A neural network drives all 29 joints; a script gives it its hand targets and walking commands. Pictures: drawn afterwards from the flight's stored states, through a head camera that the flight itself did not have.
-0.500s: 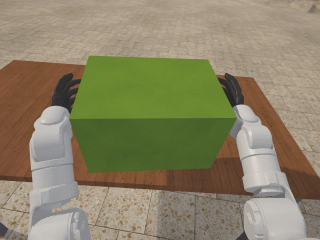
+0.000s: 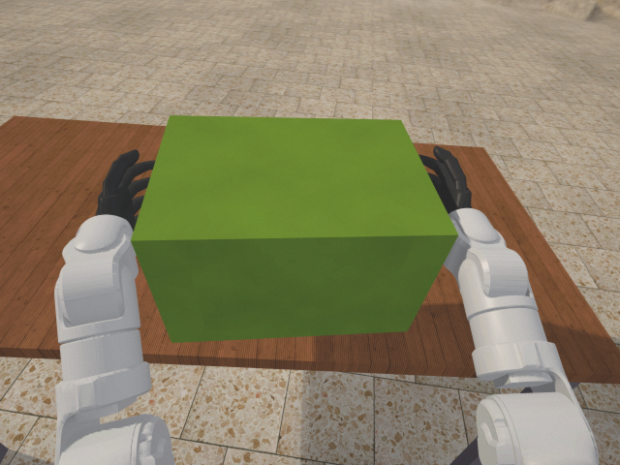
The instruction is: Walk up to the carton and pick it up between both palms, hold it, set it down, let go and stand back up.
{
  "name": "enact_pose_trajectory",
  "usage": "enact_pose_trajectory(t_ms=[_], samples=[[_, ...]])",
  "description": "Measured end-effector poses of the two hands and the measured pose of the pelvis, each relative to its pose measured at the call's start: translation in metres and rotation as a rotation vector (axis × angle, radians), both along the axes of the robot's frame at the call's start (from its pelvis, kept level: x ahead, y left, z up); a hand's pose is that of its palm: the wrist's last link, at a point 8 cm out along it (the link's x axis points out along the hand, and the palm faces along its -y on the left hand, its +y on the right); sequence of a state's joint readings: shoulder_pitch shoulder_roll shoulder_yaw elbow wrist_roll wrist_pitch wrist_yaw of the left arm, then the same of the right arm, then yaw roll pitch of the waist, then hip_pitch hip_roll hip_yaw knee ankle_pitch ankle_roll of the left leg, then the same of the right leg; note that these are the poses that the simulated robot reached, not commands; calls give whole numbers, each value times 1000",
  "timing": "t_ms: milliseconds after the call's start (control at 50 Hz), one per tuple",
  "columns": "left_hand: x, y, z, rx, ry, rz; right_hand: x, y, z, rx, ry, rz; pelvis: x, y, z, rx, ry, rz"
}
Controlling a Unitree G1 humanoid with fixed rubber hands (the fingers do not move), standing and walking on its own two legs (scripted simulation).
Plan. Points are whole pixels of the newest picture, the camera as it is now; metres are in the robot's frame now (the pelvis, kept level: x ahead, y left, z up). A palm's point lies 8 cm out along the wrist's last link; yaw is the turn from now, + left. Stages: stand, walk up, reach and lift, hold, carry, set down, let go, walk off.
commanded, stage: hold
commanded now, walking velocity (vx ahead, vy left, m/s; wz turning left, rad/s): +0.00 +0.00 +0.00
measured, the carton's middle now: (291, 226) +0.37 +0.01 +0.16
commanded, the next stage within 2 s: none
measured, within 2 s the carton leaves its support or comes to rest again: neither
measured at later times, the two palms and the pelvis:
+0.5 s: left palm (121, 214) +0.35 +0.20 +0.19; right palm (451, 203) +0.36 -0.19 +0.20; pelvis +0.00 +0.00 +0.00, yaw +0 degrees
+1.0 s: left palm (109, 206) +0.35 +0.21 +0.21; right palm (448, 205) +0.36 -0.18 +0.21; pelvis +0.00 +0.01 +0.00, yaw +0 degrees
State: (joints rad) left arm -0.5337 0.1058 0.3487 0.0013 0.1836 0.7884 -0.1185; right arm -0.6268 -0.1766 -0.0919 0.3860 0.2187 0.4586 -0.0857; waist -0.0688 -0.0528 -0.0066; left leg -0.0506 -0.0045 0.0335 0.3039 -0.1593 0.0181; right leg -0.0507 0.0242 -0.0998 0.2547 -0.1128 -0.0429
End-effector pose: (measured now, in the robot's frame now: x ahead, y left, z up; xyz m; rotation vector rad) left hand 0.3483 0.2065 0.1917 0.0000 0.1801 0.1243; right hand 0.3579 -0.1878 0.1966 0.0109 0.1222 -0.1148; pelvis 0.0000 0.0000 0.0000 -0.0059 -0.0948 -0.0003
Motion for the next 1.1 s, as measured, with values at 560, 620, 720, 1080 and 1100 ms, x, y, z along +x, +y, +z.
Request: enact_pose_trajectory(t_ms=[560, 620, 720, 1080, 1100], samples=[[1, -1, 9, 9, -31, 0, 1, -1, 11, 11, -34, 3, 2, 0, 0, -1, 20, 3], [1, 0, 13, 6, -43, 0, -1, 0, 12, 28, -45, -6, 1, 2, 0, -1, 18, 1], [0, 5, 13, 10, -16, 2, -1, 5, 4, 30, -17, -2, 0, 6, 0, 0, 14, -2], [6, 4, 7, 0, 14, 0, 3, 4, 4, 6, 13, -4, -2, 11, 0, -2, 7, -8], [7, 3, 5, -2, 24, 0, 4, 3, 2, 1, 23, -2, -2, 11, 0, -2, 8, -8]])
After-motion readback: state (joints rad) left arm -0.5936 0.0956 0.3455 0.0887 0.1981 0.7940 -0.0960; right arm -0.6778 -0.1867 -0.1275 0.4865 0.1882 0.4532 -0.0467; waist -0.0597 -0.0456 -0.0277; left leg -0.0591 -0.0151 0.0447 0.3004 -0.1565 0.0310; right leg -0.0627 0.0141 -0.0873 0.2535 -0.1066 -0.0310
